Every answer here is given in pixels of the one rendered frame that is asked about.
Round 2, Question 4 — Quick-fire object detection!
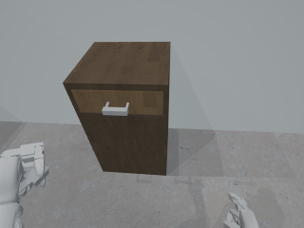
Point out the cabinet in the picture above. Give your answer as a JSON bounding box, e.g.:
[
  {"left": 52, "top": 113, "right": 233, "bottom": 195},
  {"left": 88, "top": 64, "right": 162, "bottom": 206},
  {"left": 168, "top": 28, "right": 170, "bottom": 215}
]
[{"left": 63, "top": 42, "right": 171, "bottom": 176}]

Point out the drawer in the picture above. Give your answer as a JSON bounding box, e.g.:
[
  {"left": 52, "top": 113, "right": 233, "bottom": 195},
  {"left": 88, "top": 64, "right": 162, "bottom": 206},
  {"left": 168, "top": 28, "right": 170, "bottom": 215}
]
[{"left": 71, "top": 89, "right": 163, "bottom": 115}]

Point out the handle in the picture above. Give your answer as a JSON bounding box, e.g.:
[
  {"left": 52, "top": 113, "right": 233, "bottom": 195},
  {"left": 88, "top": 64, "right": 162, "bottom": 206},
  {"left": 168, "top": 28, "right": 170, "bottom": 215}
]
[{"left": 102, "top": 102, "right": 129, "bottom": 116}]

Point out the robot right hand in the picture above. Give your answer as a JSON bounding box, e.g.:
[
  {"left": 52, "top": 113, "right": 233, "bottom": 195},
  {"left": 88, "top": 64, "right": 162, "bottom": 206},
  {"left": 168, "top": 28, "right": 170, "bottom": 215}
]
[{"left": 223, "top": 192, "right": 259, "bottom": 228}]

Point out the robot left hand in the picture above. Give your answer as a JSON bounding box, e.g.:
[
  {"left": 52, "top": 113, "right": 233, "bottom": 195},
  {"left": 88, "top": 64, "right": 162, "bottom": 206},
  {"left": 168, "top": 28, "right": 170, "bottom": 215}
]
[{"left": 0, "top": 142, "right": 49, "bottom": 204}]

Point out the robot left forearm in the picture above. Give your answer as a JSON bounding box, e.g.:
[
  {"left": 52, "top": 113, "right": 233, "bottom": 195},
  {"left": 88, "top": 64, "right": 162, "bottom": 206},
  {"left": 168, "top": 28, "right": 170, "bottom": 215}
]
[{"left": 0, "top": 202, "right": 25, "bottom": 228}]

